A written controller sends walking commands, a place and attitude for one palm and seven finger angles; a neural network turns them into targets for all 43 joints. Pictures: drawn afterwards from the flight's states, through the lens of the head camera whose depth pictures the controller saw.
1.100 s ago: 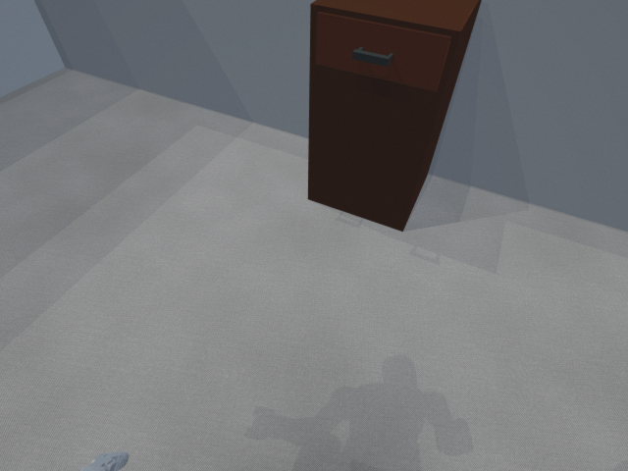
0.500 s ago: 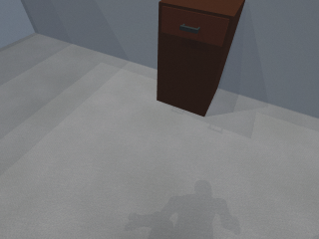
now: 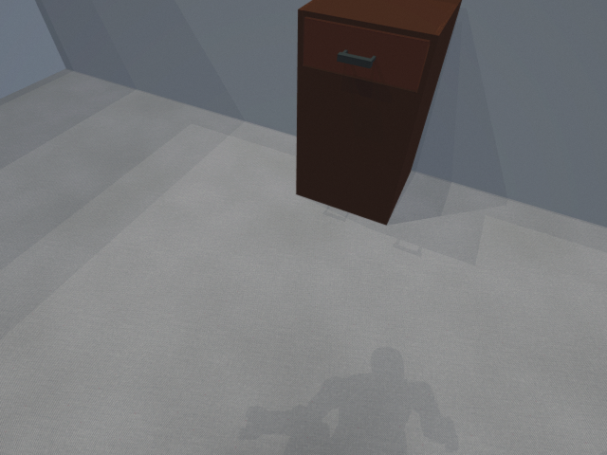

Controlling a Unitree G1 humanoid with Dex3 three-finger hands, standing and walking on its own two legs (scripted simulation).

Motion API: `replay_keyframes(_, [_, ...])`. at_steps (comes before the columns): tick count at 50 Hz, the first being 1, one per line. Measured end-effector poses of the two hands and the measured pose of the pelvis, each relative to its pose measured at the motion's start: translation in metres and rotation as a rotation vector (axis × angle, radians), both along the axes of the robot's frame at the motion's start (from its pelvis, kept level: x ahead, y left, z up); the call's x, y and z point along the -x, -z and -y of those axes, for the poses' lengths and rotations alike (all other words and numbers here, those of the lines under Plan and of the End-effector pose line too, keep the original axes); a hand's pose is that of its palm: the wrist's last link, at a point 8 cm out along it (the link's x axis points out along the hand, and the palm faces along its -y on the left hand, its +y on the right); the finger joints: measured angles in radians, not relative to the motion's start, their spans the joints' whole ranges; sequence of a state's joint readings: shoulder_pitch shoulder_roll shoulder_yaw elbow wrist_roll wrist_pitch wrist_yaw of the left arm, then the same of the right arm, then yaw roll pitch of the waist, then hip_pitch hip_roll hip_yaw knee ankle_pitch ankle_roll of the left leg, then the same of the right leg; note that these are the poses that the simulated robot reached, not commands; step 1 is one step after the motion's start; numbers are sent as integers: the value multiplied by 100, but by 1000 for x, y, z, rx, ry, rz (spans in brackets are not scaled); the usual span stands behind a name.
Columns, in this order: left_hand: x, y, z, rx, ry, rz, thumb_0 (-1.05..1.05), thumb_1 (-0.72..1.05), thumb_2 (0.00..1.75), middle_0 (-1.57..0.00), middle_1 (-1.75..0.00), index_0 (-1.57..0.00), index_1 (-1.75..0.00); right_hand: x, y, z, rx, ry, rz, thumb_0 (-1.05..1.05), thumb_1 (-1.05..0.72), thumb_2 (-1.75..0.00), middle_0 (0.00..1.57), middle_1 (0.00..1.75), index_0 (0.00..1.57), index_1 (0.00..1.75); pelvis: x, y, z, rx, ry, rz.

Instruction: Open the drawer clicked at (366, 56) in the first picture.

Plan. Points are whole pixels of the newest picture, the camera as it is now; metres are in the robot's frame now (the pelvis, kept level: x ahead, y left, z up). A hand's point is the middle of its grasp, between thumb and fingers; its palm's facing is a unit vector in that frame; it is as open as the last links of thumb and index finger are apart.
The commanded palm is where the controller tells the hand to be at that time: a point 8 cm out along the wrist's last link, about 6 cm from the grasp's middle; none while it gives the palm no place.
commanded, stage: look at it before walking up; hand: left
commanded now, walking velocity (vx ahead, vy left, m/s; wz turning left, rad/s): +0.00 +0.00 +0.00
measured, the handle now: (357, 57) +1.30 -0.11 -0.04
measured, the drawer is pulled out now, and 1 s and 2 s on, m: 0.00 0.00 0.00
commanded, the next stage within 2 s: walk to a spot facing it in 0.34 s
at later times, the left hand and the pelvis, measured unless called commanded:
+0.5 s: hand out of the picture +0.07 +0.24 -0.16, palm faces -0.04 -0.94 -0.33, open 7.4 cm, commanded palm none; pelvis +0.00 +0.00 +0.00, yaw +0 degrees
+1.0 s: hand out of the picture +0.13 +0.21 -0.18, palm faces +0.01 -0.99 -0.14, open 7.4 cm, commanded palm none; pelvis +0.12 +0.03 +0.00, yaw +2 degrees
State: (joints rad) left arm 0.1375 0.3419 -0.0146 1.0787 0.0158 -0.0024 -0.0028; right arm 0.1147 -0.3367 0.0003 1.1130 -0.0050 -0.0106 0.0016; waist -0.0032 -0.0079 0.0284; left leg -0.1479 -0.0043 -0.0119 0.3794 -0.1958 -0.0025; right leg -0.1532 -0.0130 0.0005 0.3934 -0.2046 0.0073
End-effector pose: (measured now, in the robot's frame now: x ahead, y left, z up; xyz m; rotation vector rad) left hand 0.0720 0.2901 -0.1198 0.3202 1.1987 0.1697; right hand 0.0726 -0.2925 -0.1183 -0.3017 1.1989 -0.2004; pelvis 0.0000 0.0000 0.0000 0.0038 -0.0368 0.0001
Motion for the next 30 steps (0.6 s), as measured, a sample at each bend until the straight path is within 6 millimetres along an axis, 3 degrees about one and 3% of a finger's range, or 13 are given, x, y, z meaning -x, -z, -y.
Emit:
replay_keyframes(24, [11,1,0,-3,-9,-25,1,90,89,-20,-30,-20,-30,5,-1,3,5,4,-11,1,-90,-90,20,30,21,30,1,-1,2,1,3,3])
replay_keyframes(30, [23,12,15,38,-33,-64,1,90,89,-20,-30,-20,-30,16,10,-14,-35,14,-58,1,-90,-90,20,30,20,30,-11,2,1,2,3,-9])
